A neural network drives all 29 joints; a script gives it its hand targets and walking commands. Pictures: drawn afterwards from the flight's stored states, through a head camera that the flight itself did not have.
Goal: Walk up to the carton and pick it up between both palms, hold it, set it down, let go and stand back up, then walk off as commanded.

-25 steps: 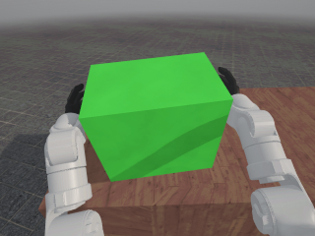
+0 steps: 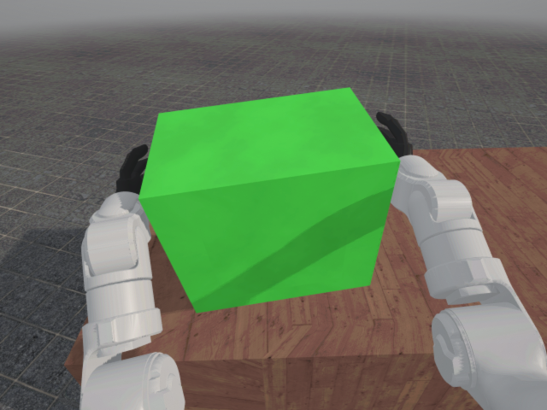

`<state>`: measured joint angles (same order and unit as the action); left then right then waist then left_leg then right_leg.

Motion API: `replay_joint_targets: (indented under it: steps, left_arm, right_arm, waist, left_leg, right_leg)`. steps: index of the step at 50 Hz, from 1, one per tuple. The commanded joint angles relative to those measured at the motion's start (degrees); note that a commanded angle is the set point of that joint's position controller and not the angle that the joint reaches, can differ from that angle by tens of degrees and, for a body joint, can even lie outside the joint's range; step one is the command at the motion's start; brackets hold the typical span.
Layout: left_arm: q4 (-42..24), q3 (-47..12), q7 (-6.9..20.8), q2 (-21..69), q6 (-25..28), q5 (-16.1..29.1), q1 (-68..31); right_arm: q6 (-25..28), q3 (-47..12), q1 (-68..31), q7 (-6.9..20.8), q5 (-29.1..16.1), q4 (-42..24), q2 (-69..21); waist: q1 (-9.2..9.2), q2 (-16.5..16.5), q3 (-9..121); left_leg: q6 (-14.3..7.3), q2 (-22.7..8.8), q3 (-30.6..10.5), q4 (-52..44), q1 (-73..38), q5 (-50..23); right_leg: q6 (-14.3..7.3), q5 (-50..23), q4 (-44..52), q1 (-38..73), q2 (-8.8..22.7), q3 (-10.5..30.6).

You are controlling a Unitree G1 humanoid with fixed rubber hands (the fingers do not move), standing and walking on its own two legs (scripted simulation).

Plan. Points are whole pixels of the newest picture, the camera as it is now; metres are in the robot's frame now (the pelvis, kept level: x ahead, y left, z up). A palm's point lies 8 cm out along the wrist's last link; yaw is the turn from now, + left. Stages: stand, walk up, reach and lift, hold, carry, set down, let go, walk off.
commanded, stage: hold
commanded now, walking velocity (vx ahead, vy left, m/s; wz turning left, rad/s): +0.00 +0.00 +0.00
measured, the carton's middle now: (270, 204) +0.38 +0.01 +0.18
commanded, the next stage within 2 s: none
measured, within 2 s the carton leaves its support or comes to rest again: neither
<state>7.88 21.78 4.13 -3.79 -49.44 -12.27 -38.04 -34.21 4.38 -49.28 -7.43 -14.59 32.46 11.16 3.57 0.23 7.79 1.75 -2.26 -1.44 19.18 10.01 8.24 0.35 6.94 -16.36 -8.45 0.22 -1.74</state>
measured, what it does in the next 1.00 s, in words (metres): stands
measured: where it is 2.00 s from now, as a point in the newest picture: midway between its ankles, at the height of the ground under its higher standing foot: outside the picture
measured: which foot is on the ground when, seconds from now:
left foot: down 0.00-1.00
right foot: down 0.00-1.00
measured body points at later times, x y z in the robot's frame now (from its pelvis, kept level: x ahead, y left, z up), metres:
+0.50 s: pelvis -0.01 +0.00 +0.00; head -0.08 +0.01 +0.44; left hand +0.35 +0.20 +0.25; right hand +0.37 -0.17 +0.27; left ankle +0.02 +0.14 -0.75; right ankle +0.02 -0.12 -0.75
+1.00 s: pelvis -0.01 +0.00 +0.00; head -0.07 +0.01 +0.45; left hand +0.35 +0.19 +0.23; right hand +0.37 -0.18 +0.25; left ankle +0.02 +0.14 -0.75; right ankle +0.02 -0.12 -0.75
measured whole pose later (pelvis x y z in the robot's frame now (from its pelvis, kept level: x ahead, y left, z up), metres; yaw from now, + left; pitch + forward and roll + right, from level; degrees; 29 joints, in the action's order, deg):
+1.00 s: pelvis -0.01 +0.00 +0.00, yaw +0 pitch -1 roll -1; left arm 0.7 19.7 3.3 -3.8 -51.0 -10.5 -34.4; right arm -36.0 3.1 -43.1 -8.5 -14.6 21.7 11.2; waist 3.6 0.2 8.0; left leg 2.0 -2.2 -1.5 19.2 10.0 7.7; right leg 0.4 6.5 -16.4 -8.4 0.2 -1.7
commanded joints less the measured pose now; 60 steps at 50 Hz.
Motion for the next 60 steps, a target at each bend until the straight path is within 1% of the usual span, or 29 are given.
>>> replay_joint_targets:
  steps: [1,2,3,5,6,8,10,13,15,17,19,20,24,27,31,35,37,38,40,42,46,47,48,49,50,53,54,59,60]
  left_arm:
    - [-23.9,-33.1,7.3,25.0,4.9,16.8,-44.5]
    - [-27.9,-34.6,6.7,25.4,5.1,16.6,-45.8]
    - [-25.5,-34.9,6.6,25.2,4.4,16.8,-43.6]
    - [-29.3,-35.9,6.1,24.5,4.1,17.1,-43.7]
    - [-29.6,-35.7,5.9,24.0,3.7,17.0,-43.8]
    - [-25.9,-34.3,6.1,23.0,2.8,15.5,-43.7]
    - [-22.6,-32.3,6.5,22.3,2.4,14.3,-43.2]
    - [-17.0,-31.0,7.3,23.3,2.7,13.9,-47.6]
    - [-12.9,-28.8,7.5,22.2,2.7,13.0,-47.2]
    - [-11.1,-28.6,7.8,22.8,3.4,13.2,-50.1]
    - [-7.6,-24.9,8.6,21.5,3.1,10.3,-48.2]
    - [-4.2,-23.8,9.1,20.9,2.9,9.8,-48.6]
    - [0.6,-19.8,10.7,19.9,3.1,7.0,-46.3]
    - [-1.3,-20.7,10.6,20.8,3.7,8.2,-44.3]
    - [-6.4,-24.3,10.1,22.4,4.6,10.1,-45.7]
    - [-15.5,-27.9,8.7,23.1,4.8,13.0,-42.9]
    - [-20.8,-29.9,8.0,22.9,4.6,13.8,-43.0]
    - [-23.9,-33.3,7.6,25.4,4.7,15.6,-43.7]
    - [-28.7,-35.4,6.5,24.9,4.8,17.5,-44.3]
    - [-30.3,-36.5,5.9,24.8,4.9,17.7,-47.2]
    - [-24.7,-34.0,5.8,23.1,2.9,15.4,-43.5]
    - [-23.5,-33.1,6.1,21.9,2.7,14.8,-42.8]
    - [-21.9,-32.8,6.3,22.5,2.7,14.7,-45.1]
    - [-20.7,-31.8,6.6,22.8,2.7,14.4,-45.4]
    - [-17.9,-30.5,6.8,22.2,2.8,13.8,-46.9]
    - [-10.4,-26.9,8.1,22.1,2.4,11.7,-47.9]
    - [-8.0,-25.6,8.4,21.7,2.4,10.7,-46.7]
    - [-1.9,-22.5,10.0,20.9,3.3,8.1,-48.9]
    - [-1.9,-22.7,10.1,21.2,3.3,9.0,-47.2]
  right_arm:
    - [2.2,-22.5,-39.4,7.0,-14.2,-32.7,-31.0]
    - [2.0,-23.8,-38.9,6.6,-15.6,-34.5,-32.0]
    - [1.5,-23.2,-38.8,6.0,-15.3,-35.4,-30.0]
    - [1.3,-23.7,-38.3,6.0,-16.3,-38.4,-29.3]
    - [0.5,-23.4,-35.9,5.8,-15.6,-36.6,-28.6]
    - [-0.1,-23.3,-37.9,5.9,-15.0,-35.1,-28.7]
    - [-0.9,-21.5,-36.6,6.4,-13.1,-30.1,-28.2]
    - [-0.4,-19.0,-41.7,7.4,-11.1,-26.6,-29.5]
    - [-0.1,-17.8,-43.0,8.2,-9.7,-22.9,-30.4]
    - [0.2,-15.9,-42.9,9.0,-7.9,-19.9,-30.4]
    - [-0.2,-14.9,-41.0,9.8,-6.3,-14.9,-29.7]
    - [-0.2,-13.5,-40.9,10.3,-5.3,-12.8,-29.1]
    - [0.6,-11.8,-42.4,10.9,-3.7,-10.0,-29.0]
    - [1.4,-13.6,-42.7,10.6,-5.2,-12.7,-29.9]
    - [1.9,-14.8,-40.7,10.2,-6.5,-14.3,-29.7]
    - [2.0,-19.5,-37.8,8.9,-10.1,-23.8,-30.9]
    - [2.2,-22.2,-38.2,7.9,-13.1,-29.5,-30.5]
    - [2.3,-22.8,-38.7,7.4,-14.1,-32.9,-30.8]
    - [2.0,-25.1,-38.4,6.5,-15.4,-38.6,-31.1]
    - [1.5,-24.0,-38.5,6.0,-15.1,-37.8,-30.6]
    - [0.1,-23.0,-38.9,6.2,-13.9,-36.3,-29.3]
    - [-0.7,-21.8,-36.6,6.4,-13.4,-32.9,-28.7]
    - [-0.3,-21.4,-39.8,7.0,-12.6,-31.8,-29.3]
    - [-0.5,-20.8,-38.5,7.3,-12.4,-29.0,-29.4]
    - [-0.4,-19.4,-40.0,7.7,-11.2,-26.7,-29.4]
    - [-0.4,-16.5,-42.6,8.8,-8.2,-20.1,-29.2]
    - [-0.2,-16.3,-42.8,9.2,-7.5,-19.2,-29.5]
    - [0.1,-10.9,-40.7,11.1,-3.6,-8.1,-28.6]
    - [0.7,-11.9,-42.1,11.0,-3.9,-11.8,-29.7]
  waist:
    - [2.88,-0.9,34.7]
    - [2.22,-3.1,37.2]
    - [3.20,-2.4,33.6]
    - [3.25,-4.0,34.9]
    - [3.53,-4.7,32.0]
    - [1.85,-3.3,27.3]
    - [2.75,-1.9,21.4]
    - [0.96,-0.7,19.8]
    - [0.63,-0.9,17.3]
    - [1.68,-0.5,16.6]
    - [0.64,-1.0,14.0]
    - [1.09,-0.8,12.3]
    - [0.43,0.0,12.2]
    - [-0.14,0.6,14.5]
    - [1.41,-0.9,18.5]
    - [1.46,0.6,27.1]
    - [1.36,-0.9,31.4]
    - [2.50,-2.6,34.1]
    - [2.44,-1.3,37.9]
    - [3.66,-3.9,36.7]
    - [2.07,-1.6,27.6]
    - [2.71,-2.0,22.5]
    - [1.65,-1.3,24.1]
    - [1.95,-1.3,21.5]
    - [1.11,-1.8,21.3]
    - [0.60,0.0,15.5]
    - [0.22,0.8,14.6]
    - [1.16,-3.1,11.1]
    - [1.28,-0.9,12.9]
  left_leg:
    - [1.2,5.9,1.2,2.5,-10.9,-25.5]
    - [1.8,6.0,1.6,3.3,-12.2,-27.9]
    - [2.3,5.9,1.0,3.6,-11.9,-28.1]
    - [2.7,6.0,1.0,3.6,-12.2,-27.6]
    - [2.7,6.0,1.1,3.4,-11.4,-26.7]
    - [1.6,5.8,1.3,2.0,-8.9,-20.8]
    - [1.1,5.7,1.5,0.2,-7.0,-15.7]
    - [-0.1,5.0,2.0,-2.7,-3.3,-6.1]
    - [-0.9,4.9,2.4,-3.4,-1.8,-3.5]
    - [-1.3,4.3,2.2,-4.7,-0.6,1.2]
    - [-2.2,3.7,2.5,-6.0,0.6,4.6]
    - [-2.2,3.5,2.4,-7.3,2.6,7.9]
    - [-3.2,3.6,2.2,-7.9,3.8,9.5]
    - [-2.5,4.1,2.6,-6.7,1.0,3.8]
    - [-0.9,4.1,2.1,-5.0,-2.8,-1.5]
    - [0.2,5.0,2.0,-1.0,-7.9,-17.2]
    - [0.9,5.6,2.1,1.4,-10.5,-23.4]
    - [1.7,5.7,1.9,2.3,-11.5,-26.1]
    - [1.9,6.3,1.2,4.1,-12.7,-29.7]
    - [2.7,6.1,1.0,3.9,-12.6,-27.1]
    - [1.2,5.9,1.6,1.8,-9.2,-20.1]
    - [1.3,5.8,1.4,0.3,-7.4,-16.6]
    - [0.6,5.4,1.8,-0.1,-6.7,-13.5]
    - [0.5,5.3,2.0,-1.1,-6.1,-11.8]
    - [0.0,5.3,2.2,-1.9,-4.7,-7.8]
    - [-1.3,4.5,2.7,-4.5,-1.4,0.0]
    - [-2.1,4.3,2.8,-5.2,-0.1,2.3]
    - [-2.4,2.9,1.9,-8.9,5.0,11.4]
    - [-2.8,3.1,2.0,-8.3,4.8,10.2]
  right_leg:
    - [1.4,-27.9,-2.2,23.2,-5.0,0.1]
    - [1.3,-30.2,-2.8,23.8,-5.1,0.2]
    - [1.2,-30.4,-2.5,22.0,-5.2,-0.3]
    - [1.1,-30.4,-2.9,21.9,-5.1,0.0]
    - [1.1,-28.3,-2.4,21.0,-4.6,-0.1]
    - [0.9,-21.1,-1.5,18.9,-4.4,-0.1]
    - [1.1,-15.2,-0.3,16.7,-3.8,-0.3]
    - [0.4,-5.4,1.0,13.7,-3.1,0.1]
    - [0.2,-2.6,1.5,12.5,-3.0,0.2]
    - [-0.2,1.3,1.7,11.2,-3.1,0.4]
    - [-0.1,3.9,1.4,11.5,-2.8,0.8]
    - [-0.2,5.6,1.2,12.1,-3.2,0.3]
    - [0.1,6.4,1.4,13.3,-3.4,0.9]
    - [0.3,2.3,1.9,13.0,-3.5,1.3]
    - [-0.1,-2.4,1.5,13.8,-3.8,0.9]
    - [0.7,-17.2,-0.3,20.2,-4.7,-0.1]
    - [1.1,-23.8,-1.4,21.8,-4.9,-0.4]
    - [0.7,-26.1,-1.8,22.3,-5.1,-0.3]
    - [1.2,-33.0,-3.1,24.1,-5.3,-0.5]
    - [1.0,-29.1,-2.6,22.1,-5.0,-0.2]
    - [1.0,-20.8,-1.1,18.4,-4.4,-0.2]
    - [0.9,-17.2,-0.4,16.0,-3.7,-0.5]
    - [0.6,-13.6,0.0,15.6,-3.9,0.0]
    - [0.7,-11.2,0.4,14.4,-3.6,-0.1]
    - [0.4,-7.1,0.9,13.5,-3.2,0.4]
    - [-0.1,1.2,2.0,11.3,-2.9,0.4]
    - [0.1,2.4,1.8,11.9,-2.8,0.4]
    - [-0.1,6.5,0.5,13.0,-3.4,0.7]
    - [0.2,5.5,0.6,13.1,-3.3,0.9]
